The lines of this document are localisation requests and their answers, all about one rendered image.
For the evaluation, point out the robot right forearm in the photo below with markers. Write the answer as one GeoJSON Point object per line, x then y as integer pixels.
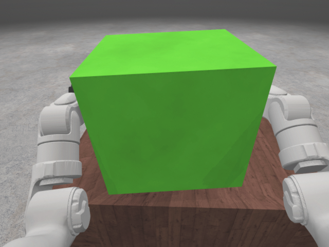
{"type": "Point", "coordinates": [301, 146]}

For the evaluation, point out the robot left upper arm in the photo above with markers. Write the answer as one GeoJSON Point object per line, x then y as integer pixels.
{"type": "Point", "coordinates": [54, 218]}

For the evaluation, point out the robot right upper arm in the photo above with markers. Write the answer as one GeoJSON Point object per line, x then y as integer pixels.
{"type": "Point", "coordinates": [306, 201]}

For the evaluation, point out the robot left forearm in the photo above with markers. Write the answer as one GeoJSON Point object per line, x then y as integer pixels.
{"type": "Point", "coordinates": [58, 146]}

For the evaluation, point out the carton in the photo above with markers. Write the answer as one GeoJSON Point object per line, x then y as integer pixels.
{"type": "Point", "coordinates": [171, 111]}

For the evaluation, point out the left robot hand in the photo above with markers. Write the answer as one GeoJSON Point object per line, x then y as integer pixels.
{"type": "Point", "coordinates": [70, 89]}

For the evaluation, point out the pedestal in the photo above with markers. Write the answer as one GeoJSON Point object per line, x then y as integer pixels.
{"type": "Point", "coordinates": [249, 216]}

